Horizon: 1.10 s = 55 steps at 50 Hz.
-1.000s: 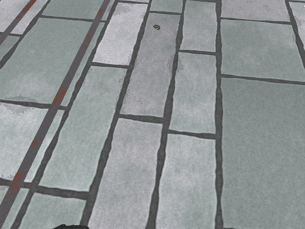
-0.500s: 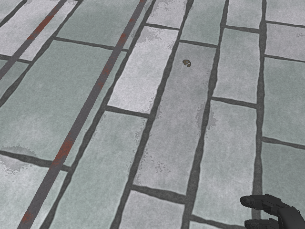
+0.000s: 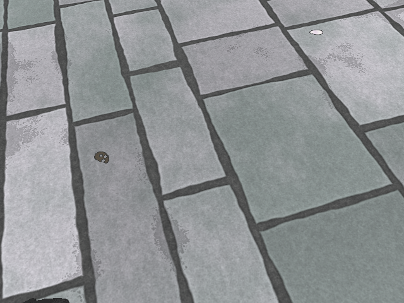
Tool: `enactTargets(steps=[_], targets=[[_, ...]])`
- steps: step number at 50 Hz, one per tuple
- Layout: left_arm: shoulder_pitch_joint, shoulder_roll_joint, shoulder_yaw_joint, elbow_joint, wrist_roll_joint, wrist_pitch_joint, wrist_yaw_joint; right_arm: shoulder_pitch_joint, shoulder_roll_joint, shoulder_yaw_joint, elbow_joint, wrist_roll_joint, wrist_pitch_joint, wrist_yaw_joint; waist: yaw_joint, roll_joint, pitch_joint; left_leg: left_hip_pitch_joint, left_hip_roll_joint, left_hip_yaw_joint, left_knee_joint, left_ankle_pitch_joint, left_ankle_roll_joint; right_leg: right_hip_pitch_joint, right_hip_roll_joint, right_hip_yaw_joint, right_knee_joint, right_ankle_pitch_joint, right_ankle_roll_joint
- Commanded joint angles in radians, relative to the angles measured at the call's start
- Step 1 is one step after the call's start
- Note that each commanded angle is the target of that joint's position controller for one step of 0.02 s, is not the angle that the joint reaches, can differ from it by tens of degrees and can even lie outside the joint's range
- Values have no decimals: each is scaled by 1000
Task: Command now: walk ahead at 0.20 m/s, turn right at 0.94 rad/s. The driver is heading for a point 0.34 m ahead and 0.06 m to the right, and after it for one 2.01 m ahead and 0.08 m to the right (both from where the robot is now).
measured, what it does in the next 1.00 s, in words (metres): walks ahead: left foot, then right foot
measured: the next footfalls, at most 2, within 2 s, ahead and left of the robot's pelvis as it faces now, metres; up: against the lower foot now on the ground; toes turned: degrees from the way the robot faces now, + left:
left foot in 0.46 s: +0.30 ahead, +0.13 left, +0.00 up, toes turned -37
right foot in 0.82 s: +0.12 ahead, -0.03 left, +0.00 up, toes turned -13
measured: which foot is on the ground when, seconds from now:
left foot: up 0.00-0.44, down 0.46-0.82, up 0.84-1.00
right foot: down 0.00-0.46, up 0.48-0.80, down 0.82-1.00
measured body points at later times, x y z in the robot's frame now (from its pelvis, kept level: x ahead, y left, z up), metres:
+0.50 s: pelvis +0.14 +0.07 +0.02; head +0.17 +0.06 +0.47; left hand +0.46 +0.24 -0.04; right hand +0.17 -0.26 -0.06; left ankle +0.26 +0.15 -0.71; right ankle +0.14 -0.03 -0.69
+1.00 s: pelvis +0.15 +0.08 +0.03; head +0.18 +0.05 +0.48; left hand +0.37 +0.31 -0.05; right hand +0.20 -0.25 -0.07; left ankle +0.19 +0.20 -0.62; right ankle +0.08 -0.02 -0.71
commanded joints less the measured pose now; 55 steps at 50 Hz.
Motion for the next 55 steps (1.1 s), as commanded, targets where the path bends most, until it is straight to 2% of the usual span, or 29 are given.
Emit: enactTargets(steps=[1,2,3,4,6,8,12,16,19,22,23,24,25,26,27,28,30,32,36,39,40,41,42,43,44,46,47,51,55], targets=[[199,273,64,-66,67,-20,14,88,-49,13,-147,-39,-23,30,-2,-291,-374,-619,-175,-309,765,-212,-47,740,-335,812,-135,648,-356],[144,241,67,-119,48,-22,-2,37,-157,-3,-156,-28,-33,37,53,-121,-462,-643,-135,-428,748,-105,-22,752,-361,885,-254,320,-352],[101,205,58,-135,18,-23,-3,-54,-179,-10,-184,-23,-34,34,43,-19,-343,-671,-111,-432,655,-13,-7,644,-313,814,-286,130,-293],[65,168,47,-135,-5,-19,6,-90,-155,-9,-179,-38,-25,20,16,87,-275,-648,-76,-435,578,41,-14,528,-261,749,-288,53,-230],[38,141,39,-154,2,-5,27,-106,-151,-15,-187,-48,3,11,-13,68,-230,-543,-61,-439,442,68,-22,354,-191,629,-282,189,-187],[41,145,44,-160,6,14,52,-121,-101,-8,-191,-52,15,12,-13,49,-229,-492,-77,-411,298,92,-41,291,-127,537,-247,324,-157],[65,163,54,-177,0,58,93,-161,-53,0,-194,-36,29,9,12,-1,-284,-479,-125,-417,119,217,-76,304,-92,555,-212,239,-108],[57,139,50,-195,3,79,97,-220,-58,-9,-207,-31,31,8,45,-97,-228,-445,-144,-429,-25,279,-67,268,-58,611,-220,-33,-57],[57,132,49,-205,5,82,88,-228,-74,-19,-212,-29,14,18,60,-145,-214,-380,-151,-441,-163,261,-46,290,-58,674,-183,-41,-42],[14,111,38,-219,-3,83,83,-124,-103,-39,-177,-32,0,31,14,-159,-229,-198,-109,-411,-431,408,-8,279,-28,676,-88,-69,4],[80,55,18,-208,4,84,81,-121,-131,-44,-177,-46,4,33,51,-45,-271,-73,31,-508,-469,491,53,215,31,593,51,-350,42],[138,17,2,-200,16,80,82,-175,-180,-43,-219,-72,18,30,99,184,-238,-29,216,-725,-503,673,164,74,170,406,258,-610,95],[132,107,26,-218,22,61,77,-134,-188,-50,-205,-98,16,31,100,328,-209,-121,324,-964,-559,654,321,-12,157,355,483,-649,157],[143,158,35,-178,23,54,78,-169,-129,-33,-226,-78,14,29,94,226,-186,-149,291,-920,-533,574,325,-9,110,378,581,-570,188],[130,150,31,-142,29,58,77,-188,-72,-13,-227,-57,18,29,83,131,-164,-168,204,-779,-504,485,262,15,89,366,586,-497,206],[126,88,12,-124,43,65,79,-189,-43,7,-227,-45,24,33,88,90,-173,-169,129,-720,-503,379,202,45,54,314,550,-465,224],[75,37,-8,-144,46,58,70,-173,-108,-9,-224,-20,47,36,67,121,-107,-208,44,-679,-516,396,176,64,19,186,379,-432,240],[5,30,-9,-157,27,46,75,-80,-183,-43,-219,-20,72,31,11,178,-118,-148,17,-693,-504,434,182,90,48,141,236,-460,236],[16,43,2,-123,-4,30,82,-26,-179,-54,-227,-15,81,22,2,256,-171,-38,50,-828,-514,359,195,143,66,196,22,-426,200],[83,49,11,-73,-9,9,73,-37,-175,-64,-234,10,90,9,44,246,-206,-72,21,-848,-499,346,162,298,61,205,-224,-280,151],[121,66,19,-48,-6,7,71,-38,-161,-63,-239,16,92,3,55,233,-227,-156,-13,-816,-476,301,126,429,16,204,-298,-184,130],[149,101,28,-40,6,10,74,-20,-124,-53,-243,11,94,0,53,158,-255,-308,-66,-750,-375,150,80,586,-111,276,-296,-145,81],[123,177,43,-36,50,18,69,-33,-85,-45,-285,13,84,7,27,-182,-197,-549,-202,-516,-164,4,30,586,-326,500,-305,10,-58],[38,139,36,-64,85,11,66,-13,-159,-70,-279,-3,71,13,16,-203,-156,-616,-148,-462,77,-69,-14,494,-453,539,-304,208,-130],[-22,79,18,-86,76,6,76,9,-201,-87,-254,-5,73,18,-6,-126,-150,-593,-110,-436,220,-19,-33,460,-417,443,-288,268,-110],[-70,30,1,-93,38,3,92,65,-157,-80,-219,-14,99,17,-21,-90,-133,-618,-94,-403,368,94,-63,459,-309,286,-253,289,-45],[-63,34,-2,-88,29,6,97,66,-127,-68,-223,-14,106,22,-14,-100,-115,-641,-74,-375,415,126,-77,450,-291,230,-247,350,-43],[45,79,10,-60,40,33,107,-80,-77,-32,-308,-4,102,49,78,-108,-92,-687,-6,-277,246,221,-106,520,-286,145,-255,320,-72],[44,150,33,-50,29,40,91,-100,-71,-20,-348,-9,100,76,83,-122,-110,-550,12,-220,58,210,-73,487,-331,81,-241,317,-66]])
Keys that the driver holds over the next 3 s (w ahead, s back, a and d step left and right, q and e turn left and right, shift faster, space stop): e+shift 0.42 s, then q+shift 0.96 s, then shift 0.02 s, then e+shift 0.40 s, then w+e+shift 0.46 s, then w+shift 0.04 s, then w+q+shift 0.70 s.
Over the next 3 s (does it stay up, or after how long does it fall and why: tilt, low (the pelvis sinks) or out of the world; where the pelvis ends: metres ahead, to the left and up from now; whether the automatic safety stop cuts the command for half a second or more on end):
stays up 0.94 -0.13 0.00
